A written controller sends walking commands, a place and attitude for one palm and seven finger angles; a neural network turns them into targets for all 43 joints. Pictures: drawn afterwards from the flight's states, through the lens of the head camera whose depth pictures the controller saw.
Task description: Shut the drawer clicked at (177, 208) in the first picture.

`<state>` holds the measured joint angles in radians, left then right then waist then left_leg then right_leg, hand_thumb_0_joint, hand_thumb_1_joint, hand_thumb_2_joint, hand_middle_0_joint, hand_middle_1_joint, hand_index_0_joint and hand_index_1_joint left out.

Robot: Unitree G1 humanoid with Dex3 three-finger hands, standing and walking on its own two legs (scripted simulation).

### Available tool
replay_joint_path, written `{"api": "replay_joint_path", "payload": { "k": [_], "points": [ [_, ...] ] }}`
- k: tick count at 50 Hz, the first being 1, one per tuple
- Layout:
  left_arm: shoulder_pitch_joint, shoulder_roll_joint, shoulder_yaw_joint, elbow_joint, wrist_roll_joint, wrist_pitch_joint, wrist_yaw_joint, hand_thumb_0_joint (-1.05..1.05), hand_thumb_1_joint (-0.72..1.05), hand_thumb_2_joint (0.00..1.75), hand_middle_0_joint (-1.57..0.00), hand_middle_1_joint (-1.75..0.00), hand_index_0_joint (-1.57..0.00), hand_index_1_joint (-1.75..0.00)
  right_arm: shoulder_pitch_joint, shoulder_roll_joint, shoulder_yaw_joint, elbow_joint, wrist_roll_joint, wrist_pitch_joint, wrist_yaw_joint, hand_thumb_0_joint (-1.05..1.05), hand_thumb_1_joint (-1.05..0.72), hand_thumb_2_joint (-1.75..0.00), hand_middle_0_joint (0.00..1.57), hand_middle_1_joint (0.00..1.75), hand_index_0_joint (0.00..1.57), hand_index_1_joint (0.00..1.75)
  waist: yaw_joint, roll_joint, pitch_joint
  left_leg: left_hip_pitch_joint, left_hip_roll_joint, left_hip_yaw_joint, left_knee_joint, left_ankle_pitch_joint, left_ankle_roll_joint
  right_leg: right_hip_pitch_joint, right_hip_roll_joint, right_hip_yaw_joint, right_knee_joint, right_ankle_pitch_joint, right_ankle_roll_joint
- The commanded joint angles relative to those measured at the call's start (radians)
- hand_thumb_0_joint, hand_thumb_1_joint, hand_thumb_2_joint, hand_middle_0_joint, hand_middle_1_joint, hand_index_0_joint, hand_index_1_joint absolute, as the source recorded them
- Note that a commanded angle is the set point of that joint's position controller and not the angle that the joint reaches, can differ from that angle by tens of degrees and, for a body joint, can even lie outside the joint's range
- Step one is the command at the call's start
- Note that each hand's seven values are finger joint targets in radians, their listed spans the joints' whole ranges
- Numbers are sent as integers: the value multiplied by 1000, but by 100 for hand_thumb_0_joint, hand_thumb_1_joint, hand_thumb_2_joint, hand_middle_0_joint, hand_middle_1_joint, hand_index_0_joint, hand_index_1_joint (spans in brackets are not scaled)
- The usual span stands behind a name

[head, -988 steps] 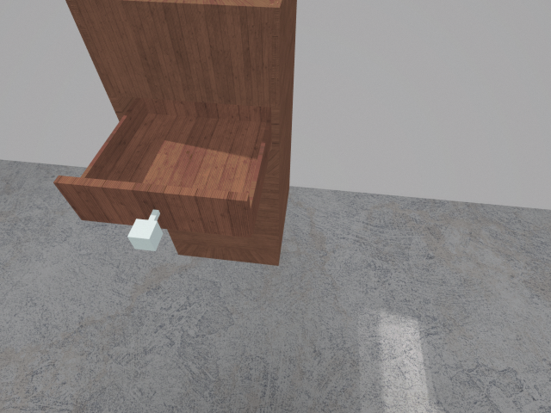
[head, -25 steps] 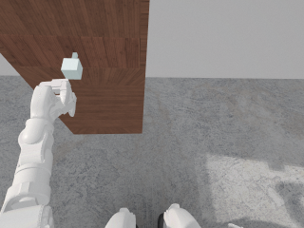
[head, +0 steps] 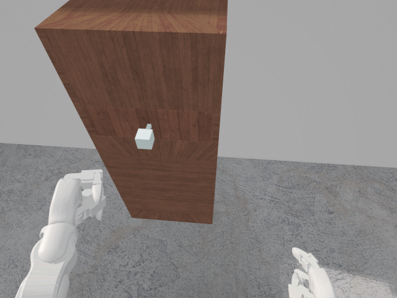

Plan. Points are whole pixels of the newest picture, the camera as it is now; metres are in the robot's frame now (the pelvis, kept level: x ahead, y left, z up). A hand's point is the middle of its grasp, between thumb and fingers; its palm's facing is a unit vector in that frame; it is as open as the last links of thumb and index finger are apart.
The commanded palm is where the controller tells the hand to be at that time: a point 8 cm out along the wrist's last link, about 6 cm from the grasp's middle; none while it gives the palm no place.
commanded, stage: draw the hand back to the body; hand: left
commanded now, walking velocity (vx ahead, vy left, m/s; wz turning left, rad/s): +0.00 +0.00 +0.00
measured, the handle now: (146, 134) +0.57 +0.20 -0.05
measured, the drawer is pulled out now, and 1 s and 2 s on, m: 0.00 0.00 0.00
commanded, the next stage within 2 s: step back with the hand held close in 0.66 s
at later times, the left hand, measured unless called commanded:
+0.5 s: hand (33, 254) +0.15 +0.21 +0.18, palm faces +0.39 -0.84 -0.38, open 3.3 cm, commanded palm +0.10 +0.25 +0.19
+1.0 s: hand (48, 240) +0.17 +0.21 +0.17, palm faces +0.35 -0.82 -0.44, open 3.3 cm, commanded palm +0.10 +0.25 +0.19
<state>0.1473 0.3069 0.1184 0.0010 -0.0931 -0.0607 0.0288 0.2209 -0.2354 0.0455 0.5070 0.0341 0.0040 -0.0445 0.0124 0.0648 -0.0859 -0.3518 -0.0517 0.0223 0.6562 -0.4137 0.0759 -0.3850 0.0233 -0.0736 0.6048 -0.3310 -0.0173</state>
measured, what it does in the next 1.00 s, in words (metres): stands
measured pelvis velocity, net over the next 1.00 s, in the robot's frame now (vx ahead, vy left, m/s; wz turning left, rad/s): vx -0.03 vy -0.03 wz -0.01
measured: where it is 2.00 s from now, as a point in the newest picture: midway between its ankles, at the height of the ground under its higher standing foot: outside the picture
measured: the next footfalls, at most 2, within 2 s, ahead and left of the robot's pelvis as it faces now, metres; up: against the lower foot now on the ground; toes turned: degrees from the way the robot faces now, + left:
none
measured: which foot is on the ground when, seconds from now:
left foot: down 0.00-1.00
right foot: down 0.00-1.00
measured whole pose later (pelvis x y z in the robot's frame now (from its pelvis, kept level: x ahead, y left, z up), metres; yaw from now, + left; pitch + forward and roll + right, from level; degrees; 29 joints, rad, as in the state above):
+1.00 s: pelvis -0.03 -0.03 +0.02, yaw -1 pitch +0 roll -1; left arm 0.56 0.34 0.34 -0.45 -0.05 -0.20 0.12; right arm 0.20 -0.25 0.00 0.61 0.00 -0.06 -0.05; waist 0.00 0.06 0.01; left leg -0.18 -0.02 0.02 0.46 -0.27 0.04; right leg -0.21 0.06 -0.07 0.38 -0.17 -0.06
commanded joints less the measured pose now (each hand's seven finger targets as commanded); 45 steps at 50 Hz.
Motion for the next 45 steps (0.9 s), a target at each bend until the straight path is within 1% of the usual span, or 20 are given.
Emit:
{"api": "replay_joint_path", "payload": {
  "k": [1, 2, 3, 5, 7, 13, 17, 19, 24, 25, 26, 28, 29, 32, 36, 39, 40, 41, 42, 45],
  "points": [
    [-145, 186, 127, -310, 11, -38, 71, 0, 90, 90, -140, -160, -140, -160, -69, -113, -43, -122, 0, -52, -28, 0, -90, -90, 20, 30, 20, 30, -7, -44, -180, 178, 109, -89, -142, 645, -90, 213, -41, 54, -88, 381, -17],
    [-143, 190, 129, -305, 11, -33, 73, 0, 90, 90, -140, -160, -140, -160, -81, -118, -39, -114, -1, -51, -31, 0, -90, -90, 20, 30, 20, 30, -4, -53, -137, 169, 107, -91, -163, 606, -87, 218, -36, 55, -109, 362, -20],
    [-139, 172, 121, -312, 12, -30, 74, 0, 90, 90, -140, -160, -140, -160, -89, -113, -37, -111, 0, -53, -31, 0, -90, -90, 20, 30, 20, 30, -6, -22, -105, 178, 105, -91, -184, 580, -91, 219, -37, 54, -122, 338, -21],
    [-114, 161, 118, -336, 14, -31, 79, 0, 90, 90, -140, -160, -140, -160, -105, -109, -32, -104, -2, -61, -29, 0, -90, -90, 20, 30, 20, 30, 1, 26, -66, 193, 104, -100, -223, 509, -96, 230, -36, 51, -151, 281, -25],
    [-71, 152, 113, -366, 13, -31, 77, 0, 90, 90, -140, -160, -140, -160, -123, -111, -30, -99, -5, -70, -26, 0, -90, -90, 20, 30, 20, 30, 8, 27, -35, 197, 101, -97, -251, 444, -86, 252, -33, 54, -183, 251, -27],
    [101, 186, 188, -495, 5, -53, 79, 0, 90, 90, -140, -160, -140, -160, -151, -103, -34, -93, -16, -97, -16, 0, -90, -90, 20, 30, 20, 30, 30, -27, 1, 181, 89, -82, -296, 360, -64, 331, -36, 62, -224, 248, -28],
    [181, 224, 250, -600, 9, -70, 84, 0, 90, 90, -140, -160, -140, -160, -161, -99, -40, -88, -17, -115, -13, 0, -90, -90, 20, 30, 20, 30, 40, 11, 17, 173, 83, -72, -300, 328, -58, 347, -36, 78, -244, 232, -30],
    [215, 210, 252, -636, 7, -77, 86, 0, 90, 90, -140, -160, -140, -160, -161, -90, -39, -88, -17, -127, -15, 0, -90, -90, 20, 30, 20, 30, 40, 38, 41, 173, 79, -66, -305, 298, -55, 333, -38, 82, -256, 209, -28],
    [317, 212, 281, -712, 7, -103, 91, 0, 90, 90, -140, -160, -140, -160, -155, -89, -47, -83, -17, -165, -20, 0, -90, -90, 20, 30, 20, 30, 45, -9, 74, 180, 78, -58, -297, 246, -44, 301, -38, 97, -292, 140, -24],
    [324, 187, 259, -677, 13, -104, 88, 0, 90, 90, -140, -160, -140, -160, -154, -88, -48, -70, -17, -168, -20, 0, -90, -90, 20, 30, 20, 30, 38, -6, 115, 179, 76, -53, -295, 231, -42, 271, -38, 104, -302, 121, -24],
    [321, 174, 251, -643, 11, -102, 88, 0, 90, 90, -140, -160, -140, -160, -147, -90, -50, -63, -19, -168, -21, 0, -90, -90, 20, 30, 20, 30, 34, -55, 135, 175, 77, -54, -295, 210, -38, 255, -39, 102, -313, 87, -20],
    [297, 162, 236, -606, 13, -101, 86, 0, 90, 90, -140, -160, -140, -160, -145, -96, -55, -57, -16, -169, -26, 0, -90, -90, 20, 30, 20, 30, 24, -74, 189, 166, 76, -53, -296, 155, -33, 213, -43, 115, -339, 12, -16],
    [278, 167, 240, -610, 15, -106, 88, 0, 90, 90, -140, -160, -140, -160, -146, -97, -58, -54, -15, -170, -29, 0, -90, -90, 20, 30, 20, 30, 24, -50, 172, 175, 72, -47, -291, 134, -29, 213, -48, 123, -346, -19, -14],
    [273, 196, 267, -609, 16, -117, 95, 0, 90, 90, -140, -160, -140, -160, -148, -93, -60, -50, -20, -180, -37, 0, -90, -90, 20, 30, 20, 30, 35, -51, 136, 189, 64, -42, -280, 132, -24, 229, -57, 132, -357, -47, -14],
    [269, 209, 274, -683, 21, -132, 105, 0, 90, 90, -140, -160, -140, -160, -157, -86, -55, -53, -25, -204, -40, 0, -90, -90, 20, 30, 20, 30, 48, 15, 47, 211, 61, -41, -278, 181, -28, 290, -64, 135, -338, 7, -16],
    [296, 206, 275, -670, 19, -130, 107, 0, 90, 90, -140, -160, -140, -160, -158, -81, -52, -43, -28, -216, -42, 0, -90, -90, 20, 30, 20, 30, 49, 2, 78, 203, 61, -41, -277, 207, -31, 289, -62, 140, -347, 34, -17],
    [170, 333, 430, -760, 30, -183, 116, 0, 90, 90, -140, -160, -140, -160, -122, -115, -63, -70, -26, -187, -32, 0, -90, -90, 20, 30, 20, 30, 4, -56, 169, 128, 71, -77, -225, 142, -9, 164, -123, 308, -428, 27, 3],
    [268, 264, 394, -635, 37, -185, 113, 0, 90, 90, -140, -160, -140, -160, -107, -91, -69, -34, -30, -166, -28, 0, -90, -90, 20, 30, 20, 30, -5, -141, 152, 141, 70, -81, -171, 147, -12, 149, -164, 326, -454, -2, -5],
    [269, 255, 379, -644, 40, -192, 111, 0, 90, 90, -140, -160, -140, -160, -117, -95, -72, -40, -28, -155, -22, 0, -90, -90, 20, 30, 20, 30, -3, -129, 166, 145, 68, -83, -151, 163, -14, 121, -180, 334, -463, 18, -10],
    [402, 163, 307, -578, 41, -191, 102, 0, 90, 90, -140, -160, -140, -160, -106, -97, -81, -33, -29, -124, -14, 0, -90, -90, 20, 30, 20, 30, -16, -71, 70, 171, 84, -67, -179, 237, -20, 150, -178, 245, -387, 137, -9]
  ]
}}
